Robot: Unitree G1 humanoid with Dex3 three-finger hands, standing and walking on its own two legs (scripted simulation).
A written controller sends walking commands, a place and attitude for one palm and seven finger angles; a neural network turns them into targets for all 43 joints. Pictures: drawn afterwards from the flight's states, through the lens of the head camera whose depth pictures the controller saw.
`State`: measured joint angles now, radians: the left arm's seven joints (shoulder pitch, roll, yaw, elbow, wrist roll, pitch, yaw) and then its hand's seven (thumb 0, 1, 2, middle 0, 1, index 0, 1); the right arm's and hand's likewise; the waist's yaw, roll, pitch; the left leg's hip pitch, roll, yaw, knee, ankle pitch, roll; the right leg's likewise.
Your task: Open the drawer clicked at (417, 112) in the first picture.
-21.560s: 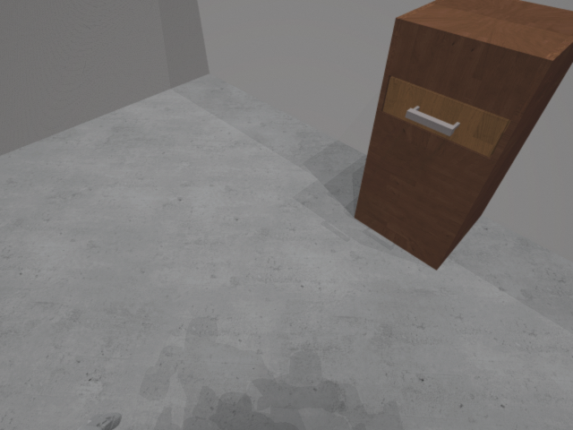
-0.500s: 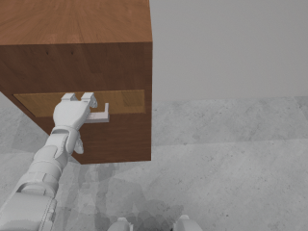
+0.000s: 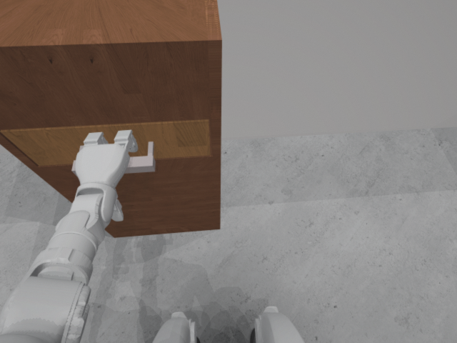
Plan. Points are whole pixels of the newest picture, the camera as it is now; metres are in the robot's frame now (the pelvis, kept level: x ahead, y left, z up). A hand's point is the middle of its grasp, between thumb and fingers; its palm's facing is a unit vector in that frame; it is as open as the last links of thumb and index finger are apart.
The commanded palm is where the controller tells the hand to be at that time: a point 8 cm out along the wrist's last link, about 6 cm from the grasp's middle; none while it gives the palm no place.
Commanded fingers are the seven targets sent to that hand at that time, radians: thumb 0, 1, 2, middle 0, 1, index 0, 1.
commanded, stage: lower the fingers behind the handle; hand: left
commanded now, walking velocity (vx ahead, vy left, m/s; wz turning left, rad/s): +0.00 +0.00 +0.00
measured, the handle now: (116, 157) +0.48 +0.22 -0.04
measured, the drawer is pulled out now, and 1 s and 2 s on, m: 0.00 0.00 0.04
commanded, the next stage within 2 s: close the thumb around the handle in 0.70 s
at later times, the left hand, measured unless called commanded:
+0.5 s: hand (113, 185) +0.42 +0.23 -0.06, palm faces -0.06 -0.02 -1.00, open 13.9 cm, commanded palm +0.40 +0.22 -0.01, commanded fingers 0.00 -0.50 0.30 -0.30 -1.20 -0.30 -1.20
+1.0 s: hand (111, 185) +0.42 +0.23 -0.06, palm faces -0.06 -0.04 -1.00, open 12.8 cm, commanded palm +0.40 +0.23 -0.01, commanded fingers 0.00 0.12 0.56 -0.34 -1.27 -0.34 -1.27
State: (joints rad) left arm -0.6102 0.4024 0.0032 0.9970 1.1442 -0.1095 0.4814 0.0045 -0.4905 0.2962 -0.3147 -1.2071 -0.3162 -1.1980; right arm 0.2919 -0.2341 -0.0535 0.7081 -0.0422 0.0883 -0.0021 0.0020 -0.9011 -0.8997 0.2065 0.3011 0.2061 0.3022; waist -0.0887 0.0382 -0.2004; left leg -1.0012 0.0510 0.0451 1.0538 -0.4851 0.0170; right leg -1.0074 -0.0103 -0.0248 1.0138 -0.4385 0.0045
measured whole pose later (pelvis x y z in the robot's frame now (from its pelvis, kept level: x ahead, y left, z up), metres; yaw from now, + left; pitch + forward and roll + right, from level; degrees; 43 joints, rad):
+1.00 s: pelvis -0.01 +0.00 -0.02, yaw +0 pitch +27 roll -1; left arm -0.59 0.43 0.03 0.98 1.14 -0.09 0.51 0.00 -0.32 0.37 -0.31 -1.22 -0.33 -1.22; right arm 0.27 -0.24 -0.05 0.72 -0.05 0.08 0.00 0.00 -0.90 -0.90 0.21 0.30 0.21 0.30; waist -0.08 0.04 -0.20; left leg -1.09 0.06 0.04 1.14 -0.51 0.01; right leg -1.10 0.00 -0.03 1.10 -0.46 0.00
